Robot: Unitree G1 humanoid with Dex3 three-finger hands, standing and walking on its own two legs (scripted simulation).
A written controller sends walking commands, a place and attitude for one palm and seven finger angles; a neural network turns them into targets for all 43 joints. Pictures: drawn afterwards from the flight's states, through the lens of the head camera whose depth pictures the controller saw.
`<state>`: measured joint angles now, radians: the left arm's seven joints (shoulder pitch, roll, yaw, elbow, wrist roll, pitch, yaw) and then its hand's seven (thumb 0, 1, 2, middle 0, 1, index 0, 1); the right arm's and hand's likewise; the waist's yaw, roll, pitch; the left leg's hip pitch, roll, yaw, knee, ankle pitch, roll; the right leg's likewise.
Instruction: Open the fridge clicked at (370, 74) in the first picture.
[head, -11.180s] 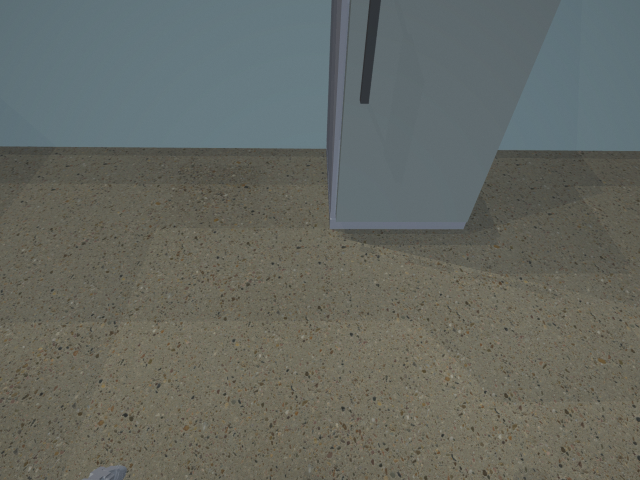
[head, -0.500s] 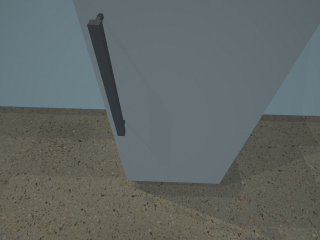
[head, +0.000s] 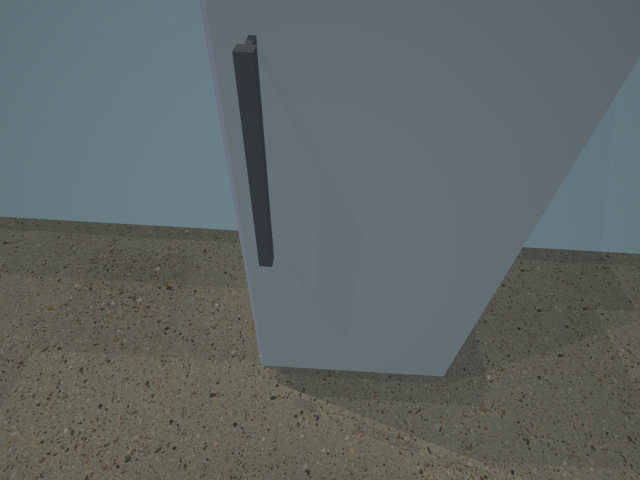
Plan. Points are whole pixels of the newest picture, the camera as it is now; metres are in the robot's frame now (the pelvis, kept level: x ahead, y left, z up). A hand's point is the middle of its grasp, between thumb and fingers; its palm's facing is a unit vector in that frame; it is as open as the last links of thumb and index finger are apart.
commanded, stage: look again from close up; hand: left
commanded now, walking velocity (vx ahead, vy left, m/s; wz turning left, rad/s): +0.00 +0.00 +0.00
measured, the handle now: (260, 171) +0.55 +0.14 +0.09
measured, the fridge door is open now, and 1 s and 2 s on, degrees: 0 0 0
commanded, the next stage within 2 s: none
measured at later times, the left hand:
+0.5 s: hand out of the picture -0.01 +0.18 -0.18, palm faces +0.02 -0.99 -0.17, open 7.4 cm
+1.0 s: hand out of the picture +0.00 +0.16 -0.17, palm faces +0.01 -0.99 -0.17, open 7.4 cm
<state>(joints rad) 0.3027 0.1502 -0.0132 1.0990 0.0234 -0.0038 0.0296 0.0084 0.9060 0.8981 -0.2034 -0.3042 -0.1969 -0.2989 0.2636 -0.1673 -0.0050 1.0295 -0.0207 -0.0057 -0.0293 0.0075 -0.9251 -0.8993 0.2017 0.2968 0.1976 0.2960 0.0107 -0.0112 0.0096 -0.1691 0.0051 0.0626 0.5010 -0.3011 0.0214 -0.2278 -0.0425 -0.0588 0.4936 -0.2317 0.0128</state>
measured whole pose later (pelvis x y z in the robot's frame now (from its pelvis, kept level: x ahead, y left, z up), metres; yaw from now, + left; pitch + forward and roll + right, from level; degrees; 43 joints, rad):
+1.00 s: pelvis +0.00 +0.00 +0.00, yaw -1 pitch -2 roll +0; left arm 0.30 0.14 0.00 1.11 0.02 -0.01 0.03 0.01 0.91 0.90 -0.20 -0.30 -0.20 -0.30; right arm 0.29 -0.13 0.01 1.13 -0.01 -0.02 -0.03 0.01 -0.91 -0.90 0.20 0.30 0.20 0.30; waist 0.01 -0.01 0.03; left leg -0.14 0.00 0.08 0.44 -0.27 0.02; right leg -0.22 -0.04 -0.04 0.46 -0.21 0.01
